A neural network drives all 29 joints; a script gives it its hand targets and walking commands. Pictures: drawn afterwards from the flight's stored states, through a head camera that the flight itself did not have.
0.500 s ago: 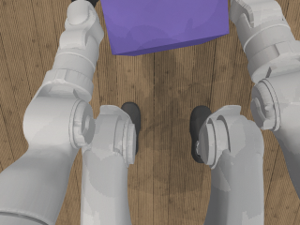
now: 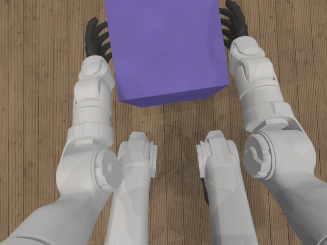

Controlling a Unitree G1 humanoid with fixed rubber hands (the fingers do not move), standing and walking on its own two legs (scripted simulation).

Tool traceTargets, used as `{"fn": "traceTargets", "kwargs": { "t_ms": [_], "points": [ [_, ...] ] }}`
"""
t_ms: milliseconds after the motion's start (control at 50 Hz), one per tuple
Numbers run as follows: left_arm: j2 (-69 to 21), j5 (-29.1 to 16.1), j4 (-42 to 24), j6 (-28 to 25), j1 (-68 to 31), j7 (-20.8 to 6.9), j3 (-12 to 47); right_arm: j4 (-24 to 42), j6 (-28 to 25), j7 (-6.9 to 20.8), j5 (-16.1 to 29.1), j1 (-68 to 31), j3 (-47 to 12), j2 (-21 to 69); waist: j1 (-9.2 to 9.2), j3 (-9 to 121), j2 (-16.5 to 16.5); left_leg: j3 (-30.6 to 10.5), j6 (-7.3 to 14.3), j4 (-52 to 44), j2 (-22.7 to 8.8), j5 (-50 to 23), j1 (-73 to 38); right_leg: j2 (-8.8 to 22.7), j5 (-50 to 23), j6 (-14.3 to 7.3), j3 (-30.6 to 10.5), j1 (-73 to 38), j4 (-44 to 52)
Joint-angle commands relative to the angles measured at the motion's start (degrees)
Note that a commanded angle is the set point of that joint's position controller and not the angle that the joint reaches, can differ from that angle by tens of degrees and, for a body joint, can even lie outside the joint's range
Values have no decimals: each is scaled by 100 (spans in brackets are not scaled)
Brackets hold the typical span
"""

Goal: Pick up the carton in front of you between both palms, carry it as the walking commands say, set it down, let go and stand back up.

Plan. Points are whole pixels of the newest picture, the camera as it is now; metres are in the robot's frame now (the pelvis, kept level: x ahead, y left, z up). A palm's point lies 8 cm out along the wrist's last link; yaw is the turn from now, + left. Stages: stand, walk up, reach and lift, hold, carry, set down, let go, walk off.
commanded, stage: reach and lift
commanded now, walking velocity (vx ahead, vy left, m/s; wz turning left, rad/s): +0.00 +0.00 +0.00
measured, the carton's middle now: (168, 59) +0.51 +0.01 -0.15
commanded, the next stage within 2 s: none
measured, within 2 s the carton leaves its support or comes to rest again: neither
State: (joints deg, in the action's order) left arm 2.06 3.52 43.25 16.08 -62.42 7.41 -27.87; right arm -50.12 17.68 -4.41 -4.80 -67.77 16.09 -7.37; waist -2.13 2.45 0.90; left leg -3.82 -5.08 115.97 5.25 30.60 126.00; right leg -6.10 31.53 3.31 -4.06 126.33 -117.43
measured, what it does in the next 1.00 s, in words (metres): rises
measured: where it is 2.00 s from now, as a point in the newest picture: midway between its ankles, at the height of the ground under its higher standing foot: (176, 187)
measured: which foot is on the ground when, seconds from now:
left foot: down 0.00-1.00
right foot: down 0.00-1.00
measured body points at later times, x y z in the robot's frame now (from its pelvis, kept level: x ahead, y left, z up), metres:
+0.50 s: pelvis +0.02 +0.00 +0.13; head +0.24 -0.01 +0.52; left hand +0.48 +0.16 +0.07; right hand +0.49 -0.14 +0.07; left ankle +0.12 +0.14 -0.38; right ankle +0.11 -0.12 -0.38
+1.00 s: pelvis +0.07 +0.00 +0.27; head +0.18 +0.00 +0.71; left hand +0.44 +0.16 +0.23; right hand +0.45 -0.15 +0.23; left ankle +0.12 +0.14 -0.38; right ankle +0.11 -0.12 -0.38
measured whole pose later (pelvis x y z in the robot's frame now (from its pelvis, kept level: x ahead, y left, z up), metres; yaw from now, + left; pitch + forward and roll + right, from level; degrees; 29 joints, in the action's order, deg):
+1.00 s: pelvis +0.07 +0.00 +0.27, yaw -1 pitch +24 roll +0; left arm -6.7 10.6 34.9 17.5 -29.3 3.7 -22.1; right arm -36.2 18.2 -2.0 -10.9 -29.6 19.0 5.4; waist -0.7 12.5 0.1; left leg -7.2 -2.2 62.9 5.0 24.3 62.8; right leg -5.0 25.1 1.6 -6.9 62.5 -63.4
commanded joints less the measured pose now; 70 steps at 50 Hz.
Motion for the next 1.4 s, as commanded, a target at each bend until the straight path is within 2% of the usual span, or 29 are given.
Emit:
{"fn": "traceTargets", "kwargs": {
  "t_ms": [0,80,160,280,400,540,800,1020,1220,1380],
  "points": [
    [-5780,-157,61,246,-3904,-1651,2567,240,1,1389,191,-3308,-1777,6231,-136,5396,-503,1052,355,-1502,443,-402,-2776,-353,-342,-256,843,-3181,1749],
    [-5902,31,143,265,-3896,-1717,2404,128,-4,1451,-60,-3289,-1410,6217,-48,5575,-361,1001,342,-1890,464,-480,-3103,-370,-436,-297,829,-3400,2095],
    [-6081,67,105,318,-3738,-1755,2474,200,38,1498,-151,-3126,-1355,6300,25,5947,-224,990,307,-2244,486,-604,-3573,-385,-570,-295,838,-3776,2428],
    [-6461,-84,-161,426,-3313,-1790,2929,658,136,1596,59,-2802,-1843,6653,54,6548,-154,950,270,-2700,502,-995,-4446,-398,-949,-241,843,-4461,2848],
    [-6709,-318,-431,453,-2748,-1783,3473,1153,184,1620,352,-2358,-2457,6956,39,6652,-223,832,262,-3142,504,-1334,-5166,-408,-1296,-169,790,-5150,3276],
    [-6829,-362,-438,411,-1955,-1770,3710,1247,157,1569,390,-1599,-2681,7105,59,6053,-265,670,278,-3789,486,-1411,-5824,-406,-1389,-143,656,-5825,3937],
    [-6873,-76,-349,222,-500,-1777,3715,1179,-44,1504,184,-196,-2648,7236,114,4828,-152,352,359,-5258,394,-1599,-7264,-293,-1655,-215,316,-7364,5413],
    [-6878,32,-586,208,762,-1814,4012,1544,-62,1485,122,1016,-2964,7267,142,3931,-134,57,432,-6625,250,-2228,-8875,-143,-2290,-259,35,-8989,6789],
    [-6853,-62,-1068,595,1798,-1906,4443,2083,351,1574,215,2055,-3337,7245,170,2980,-104,-103,438,-7944,103,-3194,-10537,-11,-3263,-253,-108,-10582,8089],
    [-6771,-196,-1822,1276,2291,-1998,4782,2840,1057,1656,384,2586,-3672,7161,229,2015,-77,-107,413,-8907,25,-3406,-11615,72,-3476,-214,-78,-11656,9068]
  ]
}}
